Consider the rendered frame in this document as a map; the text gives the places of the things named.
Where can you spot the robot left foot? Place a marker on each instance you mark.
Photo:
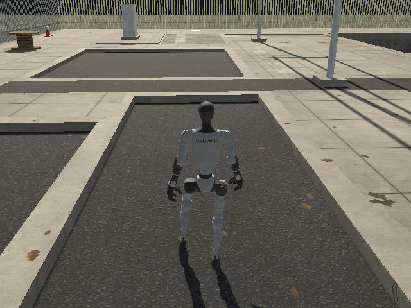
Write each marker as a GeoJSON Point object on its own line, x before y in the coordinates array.
{"type": "Point", "coordinates": [182, 243]}

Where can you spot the robot left upper arm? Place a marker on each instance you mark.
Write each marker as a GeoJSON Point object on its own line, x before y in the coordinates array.
{"type": "Point", "coordinates": [183, 145]}

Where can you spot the left robot forearm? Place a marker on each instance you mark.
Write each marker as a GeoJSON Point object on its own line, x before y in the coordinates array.
{"type": "Point", "coordinates": [175, 173]}

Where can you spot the left robot hand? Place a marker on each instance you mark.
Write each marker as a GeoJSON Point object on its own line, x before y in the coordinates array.
{"type": "Point", "coordinates": [170, 192]}

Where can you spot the right robot hand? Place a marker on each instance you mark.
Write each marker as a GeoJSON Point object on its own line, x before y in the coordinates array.
{"type": "Point", "coordinates": [235, 181]}

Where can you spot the robot right upper arm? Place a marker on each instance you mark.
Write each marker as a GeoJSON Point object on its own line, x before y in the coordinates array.
{"type": "Point", "coordinates": [229, 146]}

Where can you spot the robot right thigh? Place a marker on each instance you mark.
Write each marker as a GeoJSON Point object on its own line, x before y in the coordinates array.
{"type": "Point", "coordinates": [220, 193]}

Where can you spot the right robot forearm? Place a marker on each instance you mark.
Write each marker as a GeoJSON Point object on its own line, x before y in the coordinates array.
{"type": "Point", "coordinates": [236, 169]}

